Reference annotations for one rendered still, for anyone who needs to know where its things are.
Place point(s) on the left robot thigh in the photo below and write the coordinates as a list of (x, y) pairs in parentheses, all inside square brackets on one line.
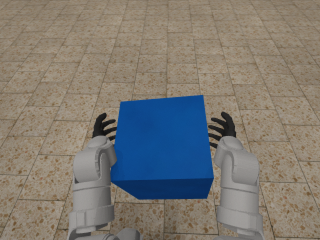
[(130, 234)]

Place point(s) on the robot left hand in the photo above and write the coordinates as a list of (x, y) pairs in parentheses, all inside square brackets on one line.
[(99, 127)]

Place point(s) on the left robot forearm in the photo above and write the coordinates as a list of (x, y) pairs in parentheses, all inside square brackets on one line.
[(91, 181)]

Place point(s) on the right robot forearm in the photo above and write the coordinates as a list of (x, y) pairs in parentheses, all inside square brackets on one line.
[(239, 200)]

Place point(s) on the carton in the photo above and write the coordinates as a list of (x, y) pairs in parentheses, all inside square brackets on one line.
[(162, 149)]

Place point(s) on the robot right hand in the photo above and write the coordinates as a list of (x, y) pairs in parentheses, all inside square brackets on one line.
[(229, 128)]

